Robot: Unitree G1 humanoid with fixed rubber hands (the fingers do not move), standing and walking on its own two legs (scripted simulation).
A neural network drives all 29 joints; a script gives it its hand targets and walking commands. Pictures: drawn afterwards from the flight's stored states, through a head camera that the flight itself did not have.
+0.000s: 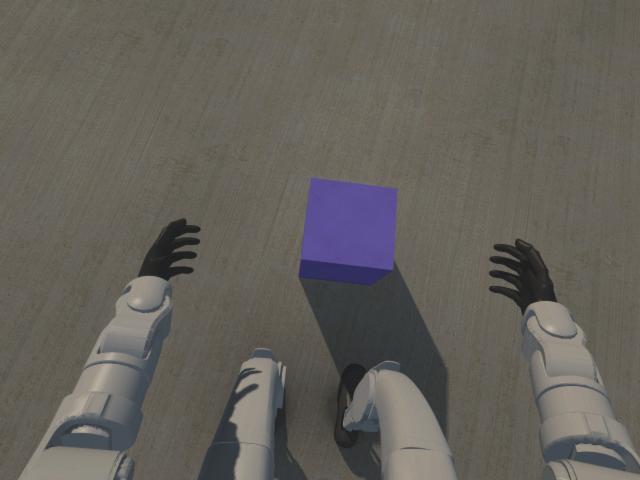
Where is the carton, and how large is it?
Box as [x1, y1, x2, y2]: [299, 178, 397, 285]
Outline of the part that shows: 311,178 302,243 299,276 370,285 392,270 397,189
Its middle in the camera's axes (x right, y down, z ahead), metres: +0.06 +0.00 +1.01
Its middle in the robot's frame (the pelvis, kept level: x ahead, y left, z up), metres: +0.53 -0.07 -0.57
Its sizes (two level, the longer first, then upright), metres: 0.210 0.200 0.250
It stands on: the floor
